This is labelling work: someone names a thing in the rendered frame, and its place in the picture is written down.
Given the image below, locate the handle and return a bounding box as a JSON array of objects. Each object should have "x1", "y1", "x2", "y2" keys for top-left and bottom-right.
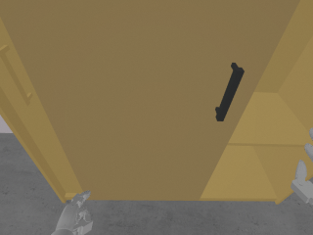
[
  {"x1": 215, "y1": 63, "x2": 245, "y2": 121},
  {"x1": 0, "y1": 49, "x2": 30, "y2": 107}
]

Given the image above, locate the left robot hand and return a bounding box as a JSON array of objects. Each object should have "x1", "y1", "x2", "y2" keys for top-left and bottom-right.
[{"x1": 55, "y1": 190, "x2": 94, "y2": 235}]

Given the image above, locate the wardrobe door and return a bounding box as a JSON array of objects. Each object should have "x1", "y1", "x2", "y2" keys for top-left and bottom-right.
[
  {"x1": 0, "y1": 0, "x2": 300, "y2": 201},
  {"x1": 0, "y1": 17, "x2": 83, "y2": 193}
]

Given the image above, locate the right robot hand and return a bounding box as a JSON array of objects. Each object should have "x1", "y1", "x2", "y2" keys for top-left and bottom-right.
[{"x1": 291, "y1": 127, "x2": 313, "y2": 205}]

